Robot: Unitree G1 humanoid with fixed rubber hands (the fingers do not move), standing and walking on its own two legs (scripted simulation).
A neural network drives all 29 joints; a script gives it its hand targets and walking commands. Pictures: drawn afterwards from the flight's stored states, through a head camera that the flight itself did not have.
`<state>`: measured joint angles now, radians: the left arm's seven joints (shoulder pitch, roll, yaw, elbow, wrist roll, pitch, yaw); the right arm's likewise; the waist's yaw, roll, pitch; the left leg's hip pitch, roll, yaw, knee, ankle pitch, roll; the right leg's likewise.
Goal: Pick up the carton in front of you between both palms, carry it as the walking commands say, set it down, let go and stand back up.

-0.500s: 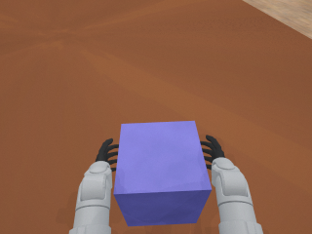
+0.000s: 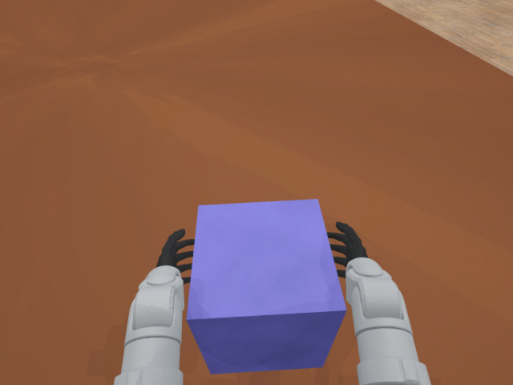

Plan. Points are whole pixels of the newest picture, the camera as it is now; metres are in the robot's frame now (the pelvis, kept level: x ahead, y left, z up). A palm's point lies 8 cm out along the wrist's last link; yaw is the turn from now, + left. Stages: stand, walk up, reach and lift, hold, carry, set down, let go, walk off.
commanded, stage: hold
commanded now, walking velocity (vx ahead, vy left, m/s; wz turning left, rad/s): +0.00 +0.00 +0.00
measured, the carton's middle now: (262, 289) +0.31 +0.00 -0.04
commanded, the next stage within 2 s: set down in 0.40 s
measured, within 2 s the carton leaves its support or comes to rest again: neither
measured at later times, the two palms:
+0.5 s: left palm (166, 264) +0.30 +0.16 +0.05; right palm (353, 263) +0.30 -0.14 +0.05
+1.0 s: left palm (183, 294) +0.34 +0.16 -0.11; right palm (327, 282) +0.36 -0.14 -0.11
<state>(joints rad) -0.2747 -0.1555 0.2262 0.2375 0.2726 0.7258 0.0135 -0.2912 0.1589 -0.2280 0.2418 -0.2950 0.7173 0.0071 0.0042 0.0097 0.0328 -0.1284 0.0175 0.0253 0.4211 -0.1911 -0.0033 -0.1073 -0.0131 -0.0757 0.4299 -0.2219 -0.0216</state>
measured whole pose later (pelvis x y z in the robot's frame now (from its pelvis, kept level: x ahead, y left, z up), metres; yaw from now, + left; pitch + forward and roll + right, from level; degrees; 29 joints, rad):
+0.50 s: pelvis +0.00 +0.02 +0.00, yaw -3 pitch -9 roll +0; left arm -0.34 -0.17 0.29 0.30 0.32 0.72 0.00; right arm -0.36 0.18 -0.30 0.33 -0.33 0.70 0.02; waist 0.01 0.00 0.06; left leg -0.05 -0.02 0.01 0.40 -0.20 0.02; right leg -0.05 0.00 0.02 0.41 -0.21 0.00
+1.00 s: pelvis -0.02 +0.00 -0.04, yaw -3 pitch +18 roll +0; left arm -0.56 -0.18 0.49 0.51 0.35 0.23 0.01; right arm -0.63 0.14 -0.44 0.62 -0.36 0.19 0.02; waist 0.05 -0.01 0.12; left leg -0.79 -0.02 -0.04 0.76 -0.27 -0.01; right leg -0.79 0.04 0.05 0.77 -0.29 -0.01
